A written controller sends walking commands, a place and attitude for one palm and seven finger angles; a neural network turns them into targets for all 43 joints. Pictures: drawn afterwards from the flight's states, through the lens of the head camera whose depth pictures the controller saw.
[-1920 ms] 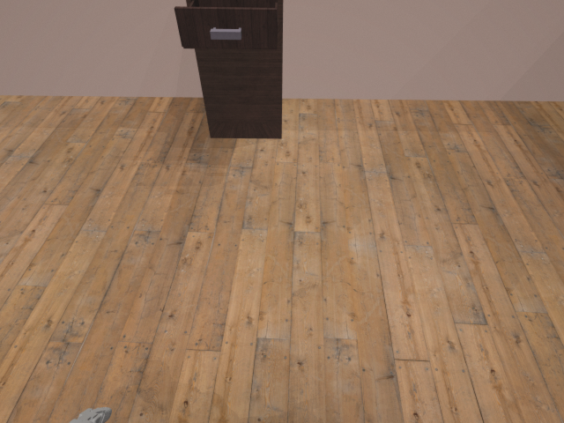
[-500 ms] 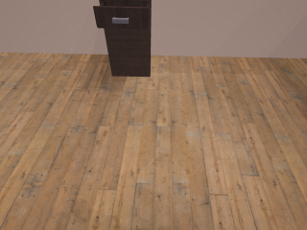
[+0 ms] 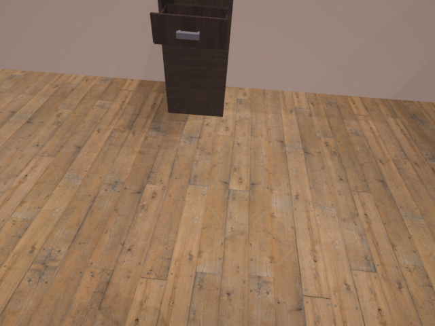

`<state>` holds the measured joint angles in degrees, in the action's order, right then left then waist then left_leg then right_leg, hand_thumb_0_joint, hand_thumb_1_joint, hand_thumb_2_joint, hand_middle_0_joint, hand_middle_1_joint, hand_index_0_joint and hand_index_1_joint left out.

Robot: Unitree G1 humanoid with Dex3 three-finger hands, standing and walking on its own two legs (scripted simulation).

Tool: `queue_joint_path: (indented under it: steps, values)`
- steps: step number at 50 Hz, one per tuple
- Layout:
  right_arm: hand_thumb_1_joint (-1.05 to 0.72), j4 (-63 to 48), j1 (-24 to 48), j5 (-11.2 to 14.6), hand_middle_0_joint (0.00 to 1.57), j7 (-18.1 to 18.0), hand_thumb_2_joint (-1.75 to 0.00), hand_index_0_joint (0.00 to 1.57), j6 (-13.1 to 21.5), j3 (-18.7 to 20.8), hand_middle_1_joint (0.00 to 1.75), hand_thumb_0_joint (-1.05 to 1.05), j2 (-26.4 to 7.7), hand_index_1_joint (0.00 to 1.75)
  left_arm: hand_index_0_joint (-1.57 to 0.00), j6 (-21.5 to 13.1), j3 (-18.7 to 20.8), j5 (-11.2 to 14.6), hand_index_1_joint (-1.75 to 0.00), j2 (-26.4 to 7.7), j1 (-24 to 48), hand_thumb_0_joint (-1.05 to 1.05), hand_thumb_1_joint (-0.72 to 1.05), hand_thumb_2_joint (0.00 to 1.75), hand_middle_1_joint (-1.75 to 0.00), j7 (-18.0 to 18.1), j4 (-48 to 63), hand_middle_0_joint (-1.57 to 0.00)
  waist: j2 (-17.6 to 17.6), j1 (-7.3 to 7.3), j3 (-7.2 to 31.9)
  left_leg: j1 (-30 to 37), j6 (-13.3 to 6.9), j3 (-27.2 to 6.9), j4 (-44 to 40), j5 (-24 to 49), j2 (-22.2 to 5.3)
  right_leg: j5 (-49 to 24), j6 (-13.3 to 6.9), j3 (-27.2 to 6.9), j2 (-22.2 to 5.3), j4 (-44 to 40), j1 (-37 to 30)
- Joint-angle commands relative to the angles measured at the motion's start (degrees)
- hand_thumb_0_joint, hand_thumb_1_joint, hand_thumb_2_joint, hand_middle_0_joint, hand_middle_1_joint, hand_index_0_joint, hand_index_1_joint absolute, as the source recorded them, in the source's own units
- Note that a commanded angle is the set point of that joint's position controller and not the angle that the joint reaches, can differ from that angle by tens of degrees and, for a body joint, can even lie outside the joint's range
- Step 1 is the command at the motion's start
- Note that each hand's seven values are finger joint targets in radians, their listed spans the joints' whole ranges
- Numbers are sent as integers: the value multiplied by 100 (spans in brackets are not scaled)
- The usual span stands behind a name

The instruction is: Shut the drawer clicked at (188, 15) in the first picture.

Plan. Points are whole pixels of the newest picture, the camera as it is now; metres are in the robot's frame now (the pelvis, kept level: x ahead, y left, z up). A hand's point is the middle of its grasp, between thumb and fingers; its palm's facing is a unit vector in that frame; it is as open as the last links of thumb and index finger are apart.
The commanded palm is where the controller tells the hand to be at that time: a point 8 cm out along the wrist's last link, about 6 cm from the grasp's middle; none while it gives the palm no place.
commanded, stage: walk to a spot facing it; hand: left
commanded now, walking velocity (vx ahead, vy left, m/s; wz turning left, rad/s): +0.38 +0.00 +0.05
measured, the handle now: (188, 33) +1.40 +0.22 -0.03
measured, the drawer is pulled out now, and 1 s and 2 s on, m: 0.30 0.30 0.30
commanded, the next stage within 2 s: take the last steps up to it in 1.64 s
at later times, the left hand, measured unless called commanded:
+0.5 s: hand (162, 252) +0.33 +0.15 -0.17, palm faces -0.02 -0.98 -0.20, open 7.3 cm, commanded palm none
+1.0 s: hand (146, 253) +0.33 +0.19 -0.18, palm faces +0.13 -0.98 -0.14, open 7.4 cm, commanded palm none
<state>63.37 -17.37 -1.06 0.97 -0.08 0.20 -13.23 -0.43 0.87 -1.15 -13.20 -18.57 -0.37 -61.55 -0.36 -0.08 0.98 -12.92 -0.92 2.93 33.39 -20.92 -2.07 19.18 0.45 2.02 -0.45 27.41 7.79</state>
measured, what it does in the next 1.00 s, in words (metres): walks ahead: right foot, then left foot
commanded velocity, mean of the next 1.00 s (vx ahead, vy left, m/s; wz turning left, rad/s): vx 0.38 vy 0.00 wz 0.04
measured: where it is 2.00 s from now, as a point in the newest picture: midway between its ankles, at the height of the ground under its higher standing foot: (217, 222)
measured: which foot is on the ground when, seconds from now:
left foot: down 0.00-0.44, up 0.46-0.88, down 0.90-1.00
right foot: down 0.00-0.02, up 0.04-0.42, down 0.44-0.90, up 0.92-1.00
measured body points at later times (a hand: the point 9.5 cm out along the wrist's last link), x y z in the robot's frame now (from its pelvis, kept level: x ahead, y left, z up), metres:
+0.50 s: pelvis +0.20 -0.03 -0.02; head +0.23 -0.03 +0.43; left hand +0.33 +0.20 -0.16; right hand +0.04 -0.21 -0.16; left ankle +0.01 +0.09 -0.67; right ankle +0.29 -0.12 -0.73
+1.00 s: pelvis +0.42 +0.03 -0.01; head +0.43 +0.05 +0.44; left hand +0.32 +0.25 -0.17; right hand +0.55 -0.19 -0.13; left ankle +0.47 +0.12 -0.73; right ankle +0.33 -0.10 -0.65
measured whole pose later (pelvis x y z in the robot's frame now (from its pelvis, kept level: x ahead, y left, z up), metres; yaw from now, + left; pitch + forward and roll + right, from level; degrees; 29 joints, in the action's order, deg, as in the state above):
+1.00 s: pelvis +0.42 +0.03 -0.01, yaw +1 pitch -2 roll -1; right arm 56.3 -6.8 -1.3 0.8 4.0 2.1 -8.6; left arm -1.2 3.0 -1.4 -10.2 -23.7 -0.4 -66.2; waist -2.1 2.9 -3.9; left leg -18.6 -3.5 10.5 34.8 -14.0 -4.0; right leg 24.4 -0.6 4.7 -4.3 64.4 18.0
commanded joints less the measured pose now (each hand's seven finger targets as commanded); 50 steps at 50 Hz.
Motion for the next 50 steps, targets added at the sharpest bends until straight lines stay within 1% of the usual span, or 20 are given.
queue_joint_path:
  steps: [1,2,4,7,16,18,20,21,22,23,24,26,28,31,40,43,44,45,46,50]
  values:
    - [-90,132,-1601,-79,20,-134,-90,20,308,352,30,0,-1123,30,-20,-111,148,16,-30,-335,538,0,90,90,-30,14,543,-20,1921,-700,-867,1425,-830,-2746,-2291,-717,-1778,1076,-138,509,171,2212,2818]
    - [-90,199,-1867,-51,20,-211,-90,20,323,308,30,0,-963,30,-20,-173,161,-45,-30,-408,906,0,90,90,-30,51,721,-20,1452,-707,-1142,1508,-1095,-3191,-2459,-12,-2083,1168,-182,-38,-78,3166,3461]
    - [-90,90,-1480,17,20,-253,-90,20,419,224,30,0,-521,30,-20,-249,189,-28,-30,-353,845,0,90,90,-30,-29,567,-20,265,-404,-1119,1494,-1202,-2460,-2249,1287,-1952,448,-169,-238,-536,3690,3621]
    - [-90,149,-1431,22,20,-314,-90,20,556,188,30,0,-281,30,-20,-196,181,-29,-30,-37,578,0,90,90,-30,-83,413,-20,617,-180,-745,1611,-978,-1244,-2142,2692,-1413,-98,-5,-16,-609,3546,3293]
    - [-90,491,-1775,-12,20,-348,-90,20,544,203,30,0,-75,30,-20,-177,175,36,-30,211,1613,0,90,90,-30,-128,731,-20,881,-265,-1097,1266,-746,-317,-2212,3720,-1102,-1018,-152,635,-281,1254,2346]
    - [-90,498,-1624,-10,20,-349,-90,20,526,248,30,0,-217,30,-20,-195,227,28,-30,80,1262,0,90,90,-30,-102,668,-20,767,-37,-890,1316,-754,-264,-1698,4637,-1233,-799,-322,627,-136,1058,1694]
    - [-90,460,-1460,9,20,-340,-90,20,501,285,30,0,-333,30,-20,-251,308,-14,-30,-94,208,0,90,90,-30,-58,382,-20,572,450,-321,1191,-593,-125,-397,5239,-1090,-877,-428,767,100,638,368]
    - [-90,389,-1358,40,20,-302,-90,20,499,291,30,0,-295,30,-20,-321,404,-54,-30,-372,-646,0,90,90,-30,-24,152,-20,369,816,78,370,-415,-45,837,4567,-871,-1031,-549,515,-104,443,-993]
    - [-90,255,-1594,120,20,-236,-90,20,519,251,30,0,50,30,-20,-387,564,-92,-30,-985,-1346,0,90,90,-30,66,0,-20,-721,955,774,-1101,-195,210,2892,1970,-246,-679,-1096,-1483,-1711,23,-2285]
    - [-90,71,-1447,139,20,-246,-90,20,511,236,30,0,229,30,-20,-357,598,22,-30,-1320,-1562,0,90,90,-30,88,-112,-20,-1042,802,1028,-2048,-142,-106,4692,-1080,261,-758,-1642,-3462,-2865,-892,-2318]
    - [-90,-39,-972,145,20,-209,-90,20,461,287,30,0,172,30,-20,-333,582,75,-30,-1142,-1057,0,90,90,-30,88,29,-20,-718,739,618,-2152,-232,-521,5123,-719,-108,405,-1586,-3436,-2808,-1360,-1484]
    - [-90,-136,-498,10,20,-137,-90,20,367,303,30,0,271,30,-20,-361,348,19,-30,-429,-58,0,90,90,-30,124,212,-20,-185,247,-596,-2178,-172,-525,4692,161,-601,544,-1167,-1991,-2243,-1549,358]
    - [-90,-43,-797,-49,20,-108,-90,20,188,288,30,0,411,30,-20,-406,253,-28,-30,-113,235,0,90,90,-30,142,274,-20,-417,-118,-617,-1755,-28,-402,4125,393,-701,199,-945,-1027,-1889,-1761,1119]
    - [-90,-169,-691,-54,20,-51,-90,20,69,328,30,0,409,30,-20,-450,276,-44,-30,-127,277,0,90,90,-30,130,248,-20,-554,-312,-710,-1560,168,-151,3211,758,-775,83,-858,-317,-1625,-2029,1600]
    - [-90,-932,1113,-11,20,138,-90,20,277,276,30,0,200,30,-20,-454,293,-43,-30,-493,-580,0,90,90,-30,86,-59,-20,-459,211,-811,-1420,83,387,511,841,-455,-1308,-855,-128,-1617,-1546,-21]
    - [-90,-701,343,-48,20,58,-90,20,350,333,30,0,-98,30,-20,-399,309,-6,-30,-502,-558,0,90,90,-30,90,-93,-20,-210,-242,-419,295,-60,643,-346,874,-131,-2256,-616,319,-1288,-197,239]
    - [-90,-461,-526,-85,20,-11,-90,20,388,453,30,0,-540,30,-20,-399,287,3,-30,-331,-584,0,90,90,-30,61,-43,-20,574,-604,72,1675,-315,-87,-693,702,-626,-2029,-371,637,-935,1289,999]
    - [-90,-305,-1284,-134,20,-82,-90,20,394,626,30,0,-1277,30,-20,-394,232,63,-30,2,-655,0,90,90,-30,3,139,-20,2006,-768,533,2669,-932,-2337,-1428,805,-2259,700,-57,959,-143,3309,2457]
    - [-90,-264,-1333,-50,20,-113,-90,20,333,581,30,0,-1252,30,-20,-405,258,3,-30,-214,-308,0,90,90,-30,33,307,-20,1450,-786,568,2342,-1184,-2784,-1864,341,-2595,1435,-172,266,-203,4247,2790]
    - [-90,-544,10,-9,20,-176,-90,20,459,340,30,0,-298,30,-20,-233,283,-62,-30,75,-292,0,90,90,-30,-56,33,-20,582,-58,-443,369,-667,-1065,-2328,501,-1848,-172,-44,-116,-848,4346,2612]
